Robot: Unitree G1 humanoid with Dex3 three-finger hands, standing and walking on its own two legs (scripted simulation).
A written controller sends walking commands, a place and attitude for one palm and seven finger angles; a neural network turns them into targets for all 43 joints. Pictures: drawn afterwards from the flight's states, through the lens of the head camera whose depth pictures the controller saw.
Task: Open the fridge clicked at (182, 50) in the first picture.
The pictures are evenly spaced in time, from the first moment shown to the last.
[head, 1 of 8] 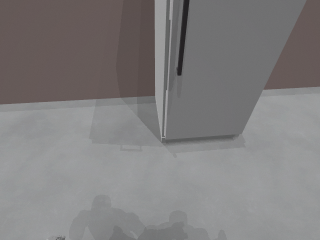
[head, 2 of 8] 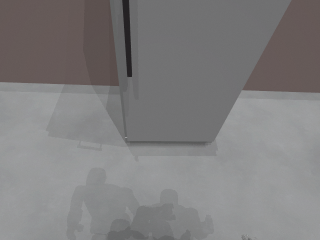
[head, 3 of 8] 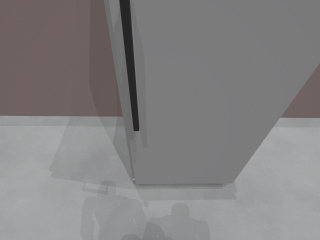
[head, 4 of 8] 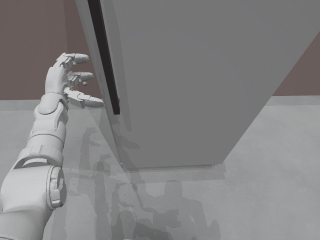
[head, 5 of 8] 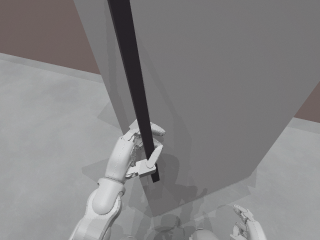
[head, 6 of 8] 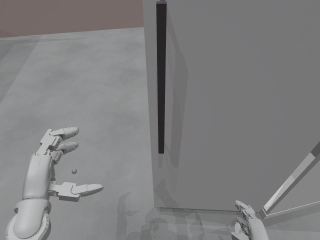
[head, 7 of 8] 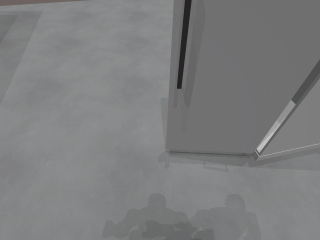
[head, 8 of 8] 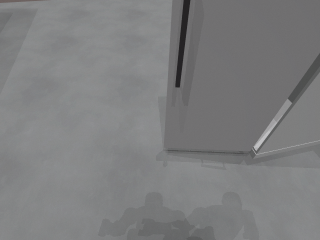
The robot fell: no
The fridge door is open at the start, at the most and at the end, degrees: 0 84 74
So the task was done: yes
